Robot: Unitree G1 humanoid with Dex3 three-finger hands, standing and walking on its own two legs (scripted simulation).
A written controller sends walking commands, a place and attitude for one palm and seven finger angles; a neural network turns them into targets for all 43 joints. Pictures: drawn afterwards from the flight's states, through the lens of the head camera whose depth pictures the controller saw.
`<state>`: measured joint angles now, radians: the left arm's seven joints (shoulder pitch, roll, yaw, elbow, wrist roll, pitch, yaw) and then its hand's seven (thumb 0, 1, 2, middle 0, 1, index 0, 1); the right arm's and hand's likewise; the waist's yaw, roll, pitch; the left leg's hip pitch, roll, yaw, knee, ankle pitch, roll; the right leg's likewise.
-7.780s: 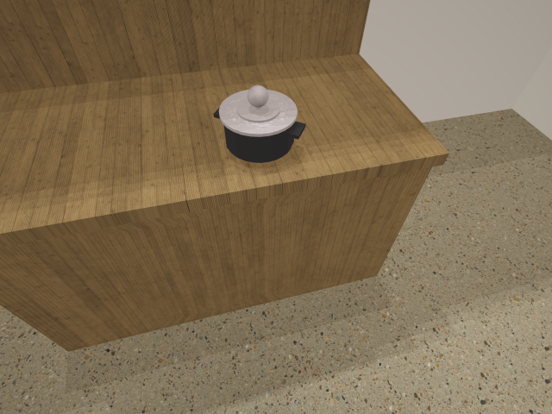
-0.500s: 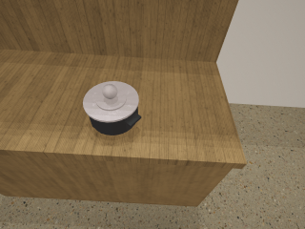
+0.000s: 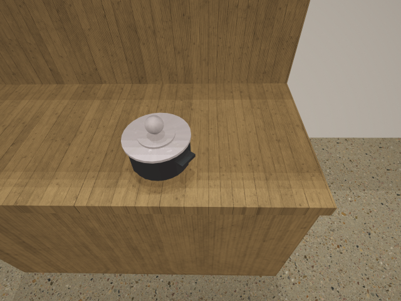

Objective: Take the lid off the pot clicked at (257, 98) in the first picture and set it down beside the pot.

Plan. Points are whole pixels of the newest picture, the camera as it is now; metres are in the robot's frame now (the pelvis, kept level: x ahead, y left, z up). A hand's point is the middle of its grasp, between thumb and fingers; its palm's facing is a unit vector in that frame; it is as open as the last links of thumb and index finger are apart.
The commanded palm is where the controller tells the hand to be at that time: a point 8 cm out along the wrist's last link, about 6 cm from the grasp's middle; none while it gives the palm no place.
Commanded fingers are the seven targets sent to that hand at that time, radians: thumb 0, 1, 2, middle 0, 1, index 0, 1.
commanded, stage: come to a stop and stand still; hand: left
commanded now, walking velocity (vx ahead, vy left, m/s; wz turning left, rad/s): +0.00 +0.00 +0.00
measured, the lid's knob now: (154, 124) +0.52 +0.15 +0.06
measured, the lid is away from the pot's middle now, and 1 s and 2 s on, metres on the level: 0.00 0.00 0.00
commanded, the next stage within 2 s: look again from close up in 0.10 s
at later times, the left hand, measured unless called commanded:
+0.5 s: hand out of the picture +0.02 +0.15 -0.17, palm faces +0.00 -0.98 -0.20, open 7.3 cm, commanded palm none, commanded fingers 0.00 0.90 0.90 -0.20 -0.30 -0.20 -0.30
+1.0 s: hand out of the picture +0.02 +0.15 -0.17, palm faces +0.01 -0.98 -0.20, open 7.3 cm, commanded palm +0.10 +0.20 -0.06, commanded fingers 0.00 0.90 0.90 -0.33 -0.44 -0.33 -0.44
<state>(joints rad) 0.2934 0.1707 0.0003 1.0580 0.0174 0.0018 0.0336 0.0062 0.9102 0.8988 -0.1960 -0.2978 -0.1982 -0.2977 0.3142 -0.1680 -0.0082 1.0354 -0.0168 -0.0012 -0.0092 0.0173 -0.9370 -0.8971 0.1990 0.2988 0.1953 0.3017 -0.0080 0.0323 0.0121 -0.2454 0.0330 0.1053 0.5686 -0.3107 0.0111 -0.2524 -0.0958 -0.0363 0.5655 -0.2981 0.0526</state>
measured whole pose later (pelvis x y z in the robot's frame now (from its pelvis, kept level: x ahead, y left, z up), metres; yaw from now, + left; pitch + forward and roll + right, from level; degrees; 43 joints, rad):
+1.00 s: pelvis +0.01 -0.02 +0.01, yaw -1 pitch -1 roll +0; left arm 0.32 0.16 -0.02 0.98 0.00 0.03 0.05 0.02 0.93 0.90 -0.20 -0.30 -0.20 -0.30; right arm 0.29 -0.15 0.01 1.08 0.01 -0.02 -0.01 0.01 -0.93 -0.90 0.20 0.30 0.19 0.30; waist 0.01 0.00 0.07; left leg -0.20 0.07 0.10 0.50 -0.28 -0.02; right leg -0.21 -0.06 -0.04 0.50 -0.27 0.03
